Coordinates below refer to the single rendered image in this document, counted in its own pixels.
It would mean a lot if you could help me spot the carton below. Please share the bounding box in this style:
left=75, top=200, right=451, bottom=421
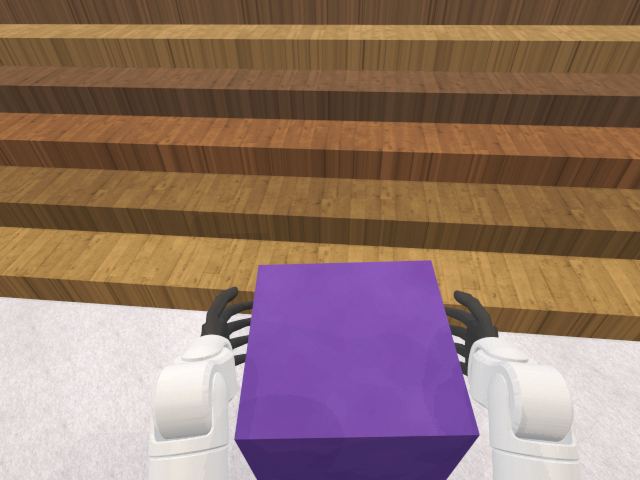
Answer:
left=234, top=260, right=480, bottom=480

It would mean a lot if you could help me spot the right robot hand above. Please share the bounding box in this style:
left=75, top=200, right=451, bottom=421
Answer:
left=444, top=290, right=499, bottom=377

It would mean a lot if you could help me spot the robot right forearm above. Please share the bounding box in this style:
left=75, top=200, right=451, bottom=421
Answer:
left=468, top=337, right=581, bottom=480

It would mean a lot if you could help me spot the left robot hand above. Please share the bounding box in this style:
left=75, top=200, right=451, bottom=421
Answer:
left=200, top=287, right=253, bottom=366

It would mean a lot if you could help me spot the robot left forearm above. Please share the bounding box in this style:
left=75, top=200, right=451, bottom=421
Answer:
left=148, top=335, right=238, bottom=480

